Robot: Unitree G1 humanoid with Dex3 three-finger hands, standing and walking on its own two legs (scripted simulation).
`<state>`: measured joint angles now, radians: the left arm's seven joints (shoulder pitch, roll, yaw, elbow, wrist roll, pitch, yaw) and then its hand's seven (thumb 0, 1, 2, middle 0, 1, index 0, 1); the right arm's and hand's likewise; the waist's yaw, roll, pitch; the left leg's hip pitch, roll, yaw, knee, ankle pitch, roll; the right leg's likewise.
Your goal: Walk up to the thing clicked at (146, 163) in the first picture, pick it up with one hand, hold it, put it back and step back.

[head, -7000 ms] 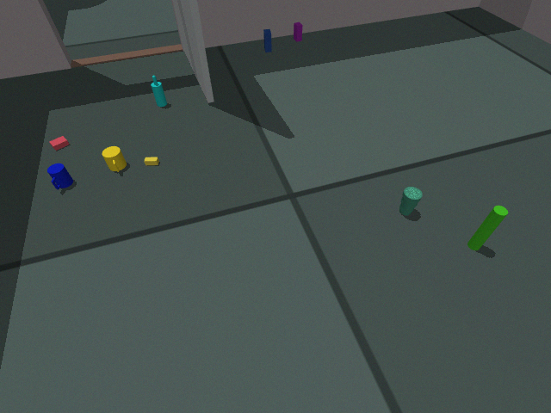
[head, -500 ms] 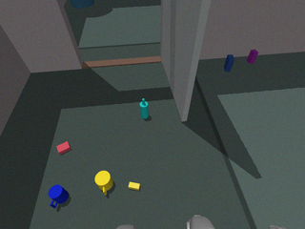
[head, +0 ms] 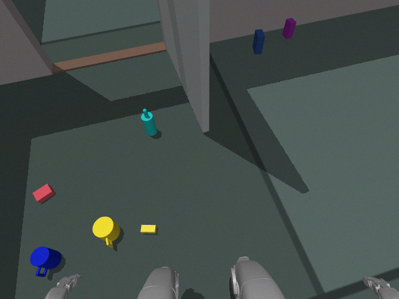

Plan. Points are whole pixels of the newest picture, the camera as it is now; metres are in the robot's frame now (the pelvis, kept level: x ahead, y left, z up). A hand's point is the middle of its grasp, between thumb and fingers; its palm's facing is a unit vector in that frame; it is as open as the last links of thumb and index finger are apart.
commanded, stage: walk up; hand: left
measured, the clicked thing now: (148, 229) +0.43 +0.27 -0.72
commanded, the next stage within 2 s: none
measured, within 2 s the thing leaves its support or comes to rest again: neither
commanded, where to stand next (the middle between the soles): +0.03 +0.02 m, yaw -1 degrees
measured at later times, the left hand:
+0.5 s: hand out of the picture +0.02 +0.36 -0.14, palm faces -0.04 -0.89 -0.45, open 7.4 cm
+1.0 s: hand out of the picture +0.01 +0.29 -0.08, palm faces -0.03 -0.83 -0.56, open 7.4 cm
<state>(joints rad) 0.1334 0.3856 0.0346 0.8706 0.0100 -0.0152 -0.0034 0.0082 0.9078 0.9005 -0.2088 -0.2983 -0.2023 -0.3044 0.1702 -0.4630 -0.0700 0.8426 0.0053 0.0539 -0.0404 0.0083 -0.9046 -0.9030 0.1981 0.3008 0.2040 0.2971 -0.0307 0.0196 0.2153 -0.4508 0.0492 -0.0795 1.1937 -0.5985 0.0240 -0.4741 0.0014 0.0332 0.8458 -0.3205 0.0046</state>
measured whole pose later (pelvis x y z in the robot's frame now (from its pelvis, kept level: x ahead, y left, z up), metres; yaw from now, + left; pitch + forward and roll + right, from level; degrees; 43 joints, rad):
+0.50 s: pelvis -0.06 +0.06 +0.01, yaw -2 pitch -3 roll +1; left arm 0.23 0.48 0.09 0.94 0.03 0.04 0.00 0.01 0.91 0.90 -0.21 -0.30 -0.20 -0.30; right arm 0.29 -0.37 -0.04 0.96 -0.03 0.00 0.01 0.01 -0.90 -0.90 0.20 0.30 0.21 0.30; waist -0.01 -0.05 0.09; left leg -0.34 0.06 0.01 0.82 -0.43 -0.02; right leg -0.57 0.05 0.13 1.15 -0.41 -0.02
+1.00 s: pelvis -0.01 -0.01 +0.03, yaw -3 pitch -4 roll +0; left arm 0.38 0.38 0.04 0.92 0.00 -0.09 0.06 0.01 0.90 0.90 -0.21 -0.30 -0.21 -0.31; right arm 0.24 -0.49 -0.10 0.78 -0.04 0.06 0.05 0.01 -0.91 -0.90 0.20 0.30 0.20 0.30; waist 0.01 0.15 0.13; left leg -0.62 -0.05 -0.19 1.18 -0.33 0.00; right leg -0.22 -0.03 -0.06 0.64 -0.35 0.00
